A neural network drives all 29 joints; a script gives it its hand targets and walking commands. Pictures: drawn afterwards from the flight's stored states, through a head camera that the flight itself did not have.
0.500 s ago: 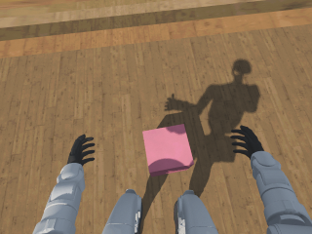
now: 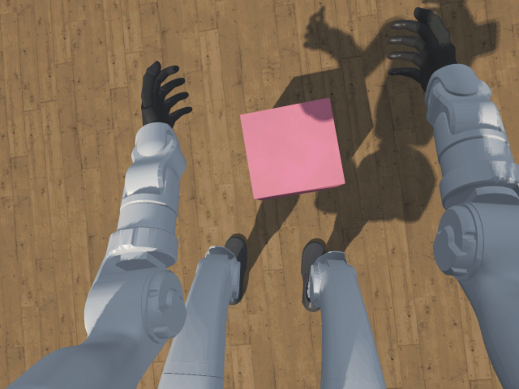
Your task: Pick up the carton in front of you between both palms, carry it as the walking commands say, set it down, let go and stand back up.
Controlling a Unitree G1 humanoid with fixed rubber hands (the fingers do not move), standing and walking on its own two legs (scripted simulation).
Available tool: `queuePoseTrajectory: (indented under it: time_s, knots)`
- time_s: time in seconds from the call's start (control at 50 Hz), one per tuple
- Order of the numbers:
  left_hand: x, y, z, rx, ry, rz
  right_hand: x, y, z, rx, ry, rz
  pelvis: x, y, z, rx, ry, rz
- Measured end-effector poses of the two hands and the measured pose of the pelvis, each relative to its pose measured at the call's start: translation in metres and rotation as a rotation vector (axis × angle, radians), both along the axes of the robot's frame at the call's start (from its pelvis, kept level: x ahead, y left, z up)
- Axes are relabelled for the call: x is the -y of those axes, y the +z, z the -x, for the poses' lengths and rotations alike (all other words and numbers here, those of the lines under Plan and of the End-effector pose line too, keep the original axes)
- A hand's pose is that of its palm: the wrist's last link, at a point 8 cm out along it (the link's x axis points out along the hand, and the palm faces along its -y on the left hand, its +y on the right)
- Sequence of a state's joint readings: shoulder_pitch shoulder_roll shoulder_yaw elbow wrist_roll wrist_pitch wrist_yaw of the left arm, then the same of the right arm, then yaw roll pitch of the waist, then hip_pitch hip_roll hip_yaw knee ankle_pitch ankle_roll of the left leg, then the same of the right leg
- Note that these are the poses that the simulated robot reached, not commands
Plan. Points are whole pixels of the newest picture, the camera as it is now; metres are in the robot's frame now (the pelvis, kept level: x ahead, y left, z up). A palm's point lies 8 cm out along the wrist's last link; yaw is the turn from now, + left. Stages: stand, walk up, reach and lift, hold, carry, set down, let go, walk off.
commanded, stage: reach and lift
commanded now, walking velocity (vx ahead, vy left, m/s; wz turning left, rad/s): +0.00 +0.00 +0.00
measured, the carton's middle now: (290, 156) +0.47 -0.02 -0.51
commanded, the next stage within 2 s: none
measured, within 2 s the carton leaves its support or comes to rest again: leaves its support in 1.60 s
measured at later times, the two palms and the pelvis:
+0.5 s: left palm (200, 156) +0.44 +0.18 -0.34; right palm (378, 133) +0.50 -0.20 -0.34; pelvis -0.02 +0.02 -0.18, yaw +3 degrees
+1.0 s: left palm (210, 147) +0.48 +0.19 -0.43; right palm (358, 140) +0.51 -0.18 -0.45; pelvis -0.03 +0.02 -0.26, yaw +4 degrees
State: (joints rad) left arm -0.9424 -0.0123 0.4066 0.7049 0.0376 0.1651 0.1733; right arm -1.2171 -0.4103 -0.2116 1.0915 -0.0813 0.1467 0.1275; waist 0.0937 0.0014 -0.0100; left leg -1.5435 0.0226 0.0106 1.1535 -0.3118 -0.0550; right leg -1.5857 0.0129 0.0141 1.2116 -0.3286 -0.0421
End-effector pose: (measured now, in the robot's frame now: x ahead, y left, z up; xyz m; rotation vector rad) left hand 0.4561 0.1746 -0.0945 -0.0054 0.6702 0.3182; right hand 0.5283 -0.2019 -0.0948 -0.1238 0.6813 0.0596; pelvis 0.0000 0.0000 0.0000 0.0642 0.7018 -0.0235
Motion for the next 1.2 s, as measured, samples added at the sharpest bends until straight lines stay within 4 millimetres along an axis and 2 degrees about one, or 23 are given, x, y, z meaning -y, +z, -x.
queuePoseTrajectory:
  time_s: [0.1,0.22,0.34,0.42,0.58,0.78,0.86,0.92,1.02,1.2]
  knots:
    - [-0.001,-0.038,-0.001,-0.024,-0.004,0.0,-0.002,-0.04,0.0,-0.02,-0.015,0.001,0.0,-0.018,-0.011,-0.081,0.003,-0.008]
    - [-0.008,-0.104,0.003,-0.056,-0.015,0.002,-0.004,-0.112,0.013,-0.047,-0.042,0.003,-0.004,-0.063,-0.017,-0.162,0.013,-0.018]
    - [-0.012,-0.176,0.009,-0.057,-0.035,0.005,-0.004,-0.187,0.027,-0.04,-0.06,0.014,-0.011,-0.116,-0.007,-0.179,0.026,-0.019]
    - [-0.012,-0.214,0.011,-0.047,-0.04,0.012,-0.003,-0.223,0.03,-0.018,-0.067,0.016,-0.015,-0.151,0.005,-0.147,0.032,-0.014]
    - [-0.007,-0.269,0.011,-0.062,-0.038,0.021,-0.006,-0.272,0.025,-0.026,-0.081,0.014,-0.02,-0.207,0.028,-0.04,0.036,-0.008]
    - [-0.016,-0.318,-0.006,-0.118,-0.06,0.002,-0.021,-0.338,0.025,-0.074,-0.071,0.001,-0.019,-0.247,0.037,0.034,0.052,-0.014]
    - [-0.022,-0.328,-0.012,-0.12,-0.06,-0.01,-0.025,-0.355,0.024,-0.061,-0.069,-0.007,-0.019,-0.256,0.035,0.042,0.06,-0.017]
    - [-0.02,-0.334,-0.018,-0.114,-0.067,-0.006,-0.024,-0.36,0.023,-0.044,-0.075,-0.01,-0.018,-0.26,0.033,0.047,0.063,-0.015]
    - [-0.009,-0.333,-0.026,-0.095,-0.076,0.011,-0.02,-0.354,0.02,-0.022,-0.081,-0.002,-0.017,-0.262,0.029,0.052,0.06,-0.008]
    - [0.001,-0.328,-0.017,-0.105,-0.083,0.024,-0.028,-0.342,0.022,-0.049,-0.066,-0.002,-0.018,-0.255,0.028,0.027,0.052,-0.011]
